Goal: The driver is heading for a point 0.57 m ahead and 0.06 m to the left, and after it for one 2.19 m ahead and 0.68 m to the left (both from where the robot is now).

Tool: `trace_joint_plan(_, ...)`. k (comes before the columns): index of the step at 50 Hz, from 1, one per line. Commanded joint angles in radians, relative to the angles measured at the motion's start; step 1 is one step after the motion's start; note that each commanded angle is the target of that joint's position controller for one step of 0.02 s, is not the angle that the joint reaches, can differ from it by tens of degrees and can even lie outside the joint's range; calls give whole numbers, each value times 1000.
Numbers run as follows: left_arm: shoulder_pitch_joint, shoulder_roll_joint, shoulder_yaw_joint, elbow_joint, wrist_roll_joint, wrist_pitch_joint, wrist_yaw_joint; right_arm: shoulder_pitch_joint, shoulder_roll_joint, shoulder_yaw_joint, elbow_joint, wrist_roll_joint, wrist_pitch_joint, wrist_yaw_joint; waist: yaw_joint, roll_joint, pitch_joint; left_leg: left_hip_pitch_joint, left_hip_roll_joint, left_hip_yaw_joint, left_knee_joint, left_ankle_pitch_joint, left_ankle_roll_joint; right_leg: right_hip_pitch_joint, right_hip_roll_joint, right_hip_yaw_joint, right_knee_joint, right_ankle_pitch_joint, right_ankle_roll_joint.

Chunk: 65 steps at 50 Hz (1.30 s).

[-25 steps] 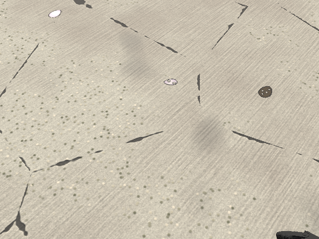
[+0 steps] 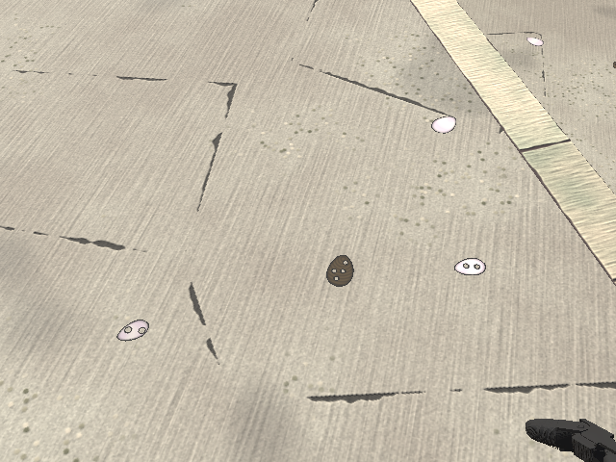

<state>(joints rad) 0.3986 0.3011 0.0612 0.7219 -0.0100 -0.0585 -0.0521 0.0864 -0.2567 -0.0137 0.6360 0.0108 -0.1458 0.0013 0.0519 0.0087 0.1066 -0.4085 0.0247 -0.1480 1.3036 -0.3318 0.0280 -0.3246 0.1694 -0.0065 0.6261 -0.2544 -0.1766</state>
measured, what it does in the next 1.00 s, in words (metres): walks ahead: left foot, then right foot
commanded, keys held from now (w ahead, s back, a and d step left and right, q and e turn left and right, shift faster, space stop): w+e+shift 0.20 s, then w+shift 0.12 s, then w+q+shift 0.04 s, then q+shift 0.64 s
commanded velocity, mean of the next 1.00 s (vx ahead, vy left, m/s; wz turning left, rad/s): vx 0.58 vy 0.00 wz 0.04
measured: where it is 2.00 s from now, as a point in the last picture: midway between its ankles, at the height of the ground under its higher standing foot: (340, 357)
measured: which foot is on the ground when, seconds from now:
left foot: up 0.00-0.28, down 0.30-0.68, up 0.70-1.00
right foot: down 0.00-0.30, up 0.32-0.66, down 0.68-1.00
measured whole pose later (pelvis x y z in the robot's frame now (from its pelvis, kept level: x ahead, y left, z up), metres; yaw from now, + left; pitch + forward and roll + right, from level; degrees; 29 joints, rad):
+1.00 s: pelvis +0.61 -0.02 +0.02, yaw +8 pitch +0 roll -2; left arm 0.09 0.30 0.07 0.73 0.02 -0.01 0.02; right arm 0.20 -0.36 -0.09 0.60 0.02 0.06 -0.01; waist 0.01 0.02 0.10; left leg -0.54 0.10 0.01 0.92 -0.30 -0.09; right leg -0.26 -0.04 -0.17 0.40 -0.14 -0.02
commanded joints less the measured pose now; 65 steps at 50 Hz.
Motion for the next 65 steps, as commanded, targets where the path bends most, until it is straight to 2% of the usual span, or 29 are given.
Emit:
trace_joint_plan(1, -89, 131, 33, -112, -11, -42, 24, 56, -150, -50, -53, -20, 9, -10, -96, 51, -55, -191, 50, -21, -160, 42, -38, 119, -249, 548, -416, -66, -159)
trace_joint_plan(6, -13, 119, 28, -56, -23, -15, 68, -214, -51, -24, -153, -34, 11, 4, 23, -28, 11, -86, -30, 89, -634, 400, -107, -35, -136, 363, -397, 116, -74)
trace_joint_plan(11, 16, 114, 39, -5, -38, -10, 79, -247, -129, -63, -181, 22, -8, 15, 40, -108, -21, 30, -44, 33, -832, 472, -101, 108, -191, 455, -311, 71, -22)
trace_joint_plan(13, 21, 116, 47, 15, -22, 2, 84, -140, -177, -89, -156, 27, -15, 13, -16, -141, -75, 90, -40, 61, -828, 403, -69, 253, -226, 445, -189, 385, -3)
trace_joint_plan(14, -5, 126, 46, 11, 4, 8, 74, 29, -212, -113, -122, 33, -12, 4, -116, -153, -183, 250, -44, 100, -812, 371, -38, 283, -212, 407, -15, 610, 23)
trace_joint_plan(15, -68, 95, 27, -20, 36, 10, 61, 277, -222, -115, -80, 31, 2, -6, -243, -160, -346, 571, 40, 39, -693, 241, -1, 129, -204, 377, 271, 600, 46)
trace_joint_plan(16, 177, -67, -12, -12, 5, 2, 53, 381, -289, -119, -35, -6, 6, 4, -115, 289, -531, 954, 279, -460, -773, -124, 185, -219, -49, 294, 677, -105, 106)
trace_joint_plan(17, 188, -23, -33, -7, -57, -4, 57, 424, -250, -114, 4, -13, 3, 31, -135, 479, -526, 949, 359, -863, -1013, -524, 229, -402, -78, 234, 837, -241, 120)
trace_joint_plan(18, 16, 67, -20, -27, -49, -7, 58, 370, -159, -98, -1, 1, 13, 26, -179, 290, -331, 797, 302, -767, -1061, -529, 197, -455, -131, 196, 841, -170, 104)
trace_joint_plan(19, -141, 89, -17, -61, -22, -18, 56, 312, -143, -88, 12, -15, 24, 26, -175, 82, -184, 612, 241, -599, -1070, -261, 182, -417, -146, 166, 789, -134, 102)
trace_joint_plan(20, -239, 80, -18, -94, 3, -38, 55, 257, -152, -85, 15, -25, 26, 31, -140, 11, -95, 470, 199, -496, -1054, 52, 191, -394, -156, 153, 729, -136, 108)
trace_joint_plan(23, -253, 39, -25, -118, 27, -55, 51, 218, -86, -53, 44, -13, 18, 37, -46, 51, -111, 364, 122, -281, -1004, 734, 200, -299, -198, 124, 507, -161, 151)
trace_joint_plan(25, -288, 10, -42, -145, 42, -62, 43, 229, -132, -63, 65, 7, 25, 20, -35, 42, -110, 299, 130, -250, -1014, 855, 221, -254, -187, 89, 285, -140, 193)
trace_joint_plan(28, -374, 23, -45, -159, 30, -67, 25, 229, -244, -103, 63, 22, 65, -15, -46, 68, -143, 127, 69, -193, -1043, 703, 164, 17, -96, 51, 21, 173, 199)
trace_joint_plan(33, -345, 99, -1, -149, 37, -45, 48, 223, -189, -104, 32, 31, 102, -39, 5, 66, -163, 81, -13, -239, -836, 444, 25, 261, -142, 142, -190, 413, 166)
trace_joint_plan(34, -272, 123, 7, -139, 47, -40, 59, 229, -146, -93, 15, 25, 107, -35, 29, 8, -229, 31, -62, -205, -658, 301, -7, 384, -233, 186, -199, 496, 131)
trace_joint_plan(35, -211, 162, 10, -142, 56, -24, 73, 339, -62, -68, 11, 7, 115, -33, -8, -206, -342, -106, -145, -97, -369, -310, -51, 562, -494, 382, -133, 891, 35)
trace_joint_plan(36, -212, 142, 7, -141, 49, 4, 63, 541, -91, -58, 26, 30, 127, -30, -67, -324, -496, -177, -106, -29, -166, -447, -69, 616, -684, 611, -133, 834, -112)
trace_joint_plan(39, -367, 47, -10, -157, 24, 31, 57, 394, -194, -100, 33, 25, 186, -53, -77, -111, -243, -255, 14, 58, -6, -219, -139, 316, -504, 389, -266, 399, -52)
trace_joint_plan(41, -425, 70, 2, -141, 41, 31, 61, 356, -175, -103, 2, 14, 205, -55, -105, -141, -176, -184, 46, 85, -20, -141, -150, 144, -446, 238, -326, 386, -48)
trace_joint_plan(46, -402, 94, 26, -86, 33, 24, 79, 228, -109, -80, -67, 10, 200, -30, -75, -110, -211, -127, 93, 116, -271, 5, -135, 168, -457, 69, -354, 423, -77)
trace_joint_plan(54, -370, 179, 63, -48, -20, 31, 46, 146, -179, -100, -120, 11, 231, 24, -86, -97, -192, 124, 41, 216, -707, 115, -17, 173, -494, -95, -217, 278, 42)
trace_joint_plan(55, -327, 154, 60, -28, -22, 33, 41, 177, -204, -113, -109, 5, 232, 14, -95, -49, -196, 212, 18, 196, -778, 190, 18, 124, -455, -132, -122, 187, 97)
trace_joint_plan(56, -273, 112, 50, -17, -1, 39, 36, 241, -309, -146, -103, 5, 228, -5, -98, 168, -187, 367, 139, -21, -893, 528, 95, -56, -352, -215, 131, -48, 188)
trace_joint_plan(57, -319, 88, 36, -93, 34, 41, 43, 216, -428, -162, -137, -20, 211, -14, -76, 392, -196, 451, 355, -438, -941, 604, 303, -375, -185, -151, 387, -415, 266)
trace_joint_plan(58, -408, 139, 49, -98, 39, 44, 55, 209, -356, -147, -151, -35, 182, -2, -144, 213, -243, 425, 331, -399, -961, 544, 327, -406, -180, 34, 531, -395, 254)
trace_joint_plan(60, -374, 138, 54, -83, 14, 46, 71, 140, -307, -132, -140, -9, 157, -6, -77, 112, -202, 366, 234, -265, -958, 411, 230, -406, -199, 86, 512, -225, 219)
trace_joint_plan(61, -358, 153, 57, -75, 24, 46, 79, 92, -280, -121, -150, 8, 164, -14, -59, 109, -194, 341, 216, -240, -948, 414, 202, -396, -202, 94, 471, -172, 222)
trace_joint_plan(65, -330, 115, 46, -52, 14, 38, 69, 60, -262, -111, -171, -4, 182, -36, -41, 109, -238, 271, 141, -212, -916, 481, 188, -265, -135, 94, 338, -74, 256)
